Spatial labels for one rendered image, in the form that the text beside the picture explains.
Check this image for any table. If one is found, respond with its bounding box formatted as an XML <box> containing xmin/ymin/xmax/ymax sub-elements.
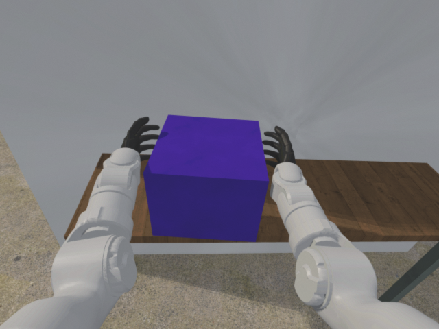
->
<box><xmin>64</xmin><ymin>153</ymin><xmax>439</xmax><ymax>302</ymax></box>

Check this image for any robot left forearm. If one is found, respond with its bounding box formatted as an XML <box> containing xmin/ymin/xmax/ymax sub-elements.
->
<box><xmin>51</xmin><ymin>147</ymin><xmax>141</xmax><ymax>291</ymax></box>

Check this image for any robot right hand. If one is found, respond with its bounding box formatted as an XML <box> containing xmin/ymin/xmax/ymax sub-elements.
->
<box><xmin>262</xmin><ymin>126</ymin><xmax>296</xmax><ymax>168</ymax></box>

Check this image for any robot left upper arm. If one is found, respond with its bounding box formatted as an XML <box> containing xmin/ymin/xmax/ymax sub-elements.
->
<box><xmin>0</xmin><ymin>234</ymin><xmax>137</xmax><ymax>329</ymax></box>

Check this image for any robot right forearm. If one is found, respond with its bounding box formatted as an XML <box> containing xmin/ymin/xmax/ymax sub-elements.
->
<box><xmin>270</xmin><ymin>162</ymin><xmax>377</xmax><ymax>280</ymax></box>

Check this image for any carton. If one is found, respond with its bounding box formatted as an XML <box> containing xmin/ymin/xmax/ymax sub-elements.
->
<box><xmin>143</xmin><ymin>115</ymin><xmax>269</xmax><ymax>242</ymax></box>

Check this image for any robot left hand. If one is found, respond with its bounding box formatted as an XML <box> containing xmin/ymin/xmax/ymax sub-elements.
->
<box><xmin>121</xmin><ymin>117</ymin><xmax>160</xmax><ymax>161</ymax></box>

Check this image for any robot right upper arm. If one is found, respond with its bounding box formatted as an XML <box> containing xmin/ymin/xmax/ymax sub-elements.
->
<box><xmin>294</xmin><ymin>245</ymin><xmax>439</xmax><ymax>329</ymax></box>

